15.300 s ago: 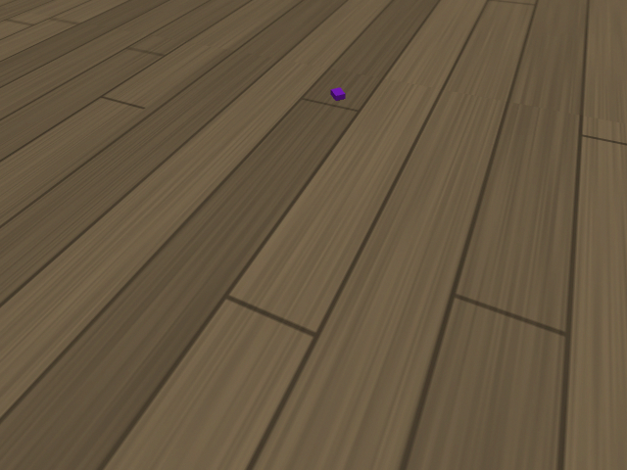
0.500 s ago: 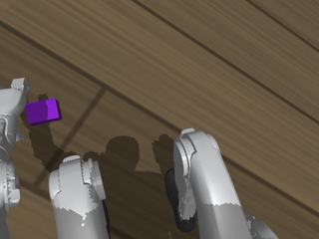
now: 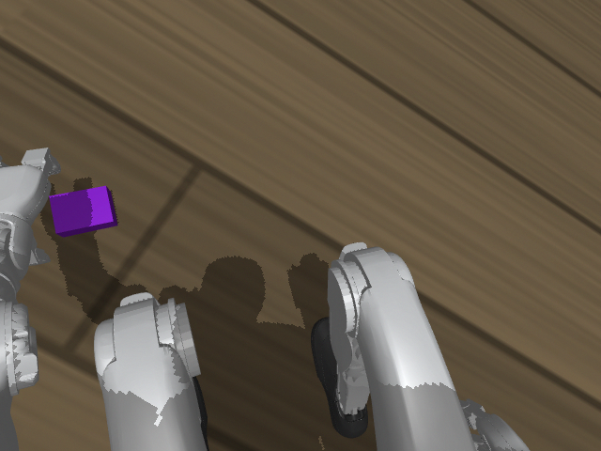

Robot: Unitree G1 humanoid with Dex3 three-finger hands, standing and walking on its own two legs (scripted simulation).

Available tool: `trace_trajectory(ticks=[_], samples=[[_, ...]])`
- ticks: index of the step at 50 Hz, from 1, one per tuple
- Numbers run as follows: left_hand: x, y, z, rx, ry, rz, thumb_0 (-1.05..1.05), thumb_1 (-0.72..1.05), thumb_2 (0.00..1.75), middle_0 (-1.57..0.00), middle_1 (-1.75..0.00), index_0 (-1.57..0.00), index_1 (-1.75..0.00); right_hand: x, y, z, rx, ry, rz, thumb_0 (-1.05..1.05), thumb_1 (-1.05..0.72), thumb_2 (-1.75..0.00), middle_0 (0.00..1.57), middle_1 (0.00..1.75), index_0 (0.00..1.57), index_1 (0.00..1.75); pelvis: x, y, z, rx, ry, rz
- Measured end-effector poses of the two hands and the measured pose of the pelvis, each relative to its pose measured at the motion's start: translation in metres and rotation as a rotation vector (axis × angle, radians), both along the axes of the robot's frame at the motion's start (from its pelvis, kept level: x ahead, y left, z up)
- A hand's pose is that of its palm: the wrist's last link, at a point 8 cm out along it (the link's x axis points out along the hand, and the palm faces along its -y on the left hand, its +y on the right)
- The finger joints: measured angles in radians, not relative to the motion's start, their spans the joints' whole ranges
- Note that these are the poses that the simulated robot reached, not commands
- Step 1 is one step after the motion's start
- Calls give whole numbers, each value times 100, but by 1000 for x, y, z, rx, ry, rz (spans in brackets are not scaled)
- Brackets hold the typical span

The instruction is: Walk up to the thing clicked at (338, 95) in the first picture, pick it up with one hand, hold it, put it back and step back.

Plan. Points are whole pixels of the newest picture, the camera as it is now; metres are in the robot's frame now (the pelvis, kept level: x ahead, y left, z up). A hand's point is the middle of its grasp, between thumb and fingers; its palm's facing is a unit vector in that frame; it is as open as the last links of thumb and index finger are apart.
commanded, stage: rise first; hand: left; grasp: from above
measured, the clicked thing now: (84, 211) +0.48 +0.27 -0.30
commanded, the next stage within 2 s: approach in 0.10 s
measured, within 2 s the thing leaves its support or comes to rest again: neither
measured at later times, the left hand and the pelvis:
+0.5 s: hand (60, 198) +0.47 +0.26 -0.18, palm faces -0.45 -0.04 -0.89, open 12.9 cm; pelvis +0.00 +0.00 +0.00, yaw +0 degrees
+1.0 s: hand (46, 204) +0.46 +0.28 -0.18, palm faces -0.49 -0.06 -0.87, open 12.8 cm; pelvis +0.00 +0.00 -0.01, yaw +0 degrees
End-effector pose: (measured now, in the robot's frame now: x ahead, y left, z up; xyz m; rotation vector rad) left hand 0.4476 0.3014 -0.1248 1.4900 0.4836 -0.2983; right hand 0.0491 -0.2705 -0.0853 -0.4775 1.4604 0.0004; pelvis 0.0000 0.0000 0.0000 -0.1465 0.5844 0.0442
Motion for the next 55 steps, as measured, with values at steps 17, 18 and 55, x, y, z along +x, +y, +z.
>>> trace_trajectory(ticks=[17,18,55], samples=[[2,-4,1,9,-14,-18,0,-34,87,-27,-82,-26,-83,-1,3,-2,10,-6,2,0,-91,-89,20,30,20,30,-1,0,-2,3,0,3],[3,-7,2,9,-15,-23,0,-34,86,-27,-82,-26,-83,-2,3,-2,12,-5,2,0,-91,-89,20,30,20,30,0,0,-2,4,1,3],[28,-26,-2,-16,-3,-53,0,-29,86,-31,-82,-30,-83,-12,4,1,7,9,-6,0,-91,-89,20,30,20,30,0,0,-5,-8,-9,-5]])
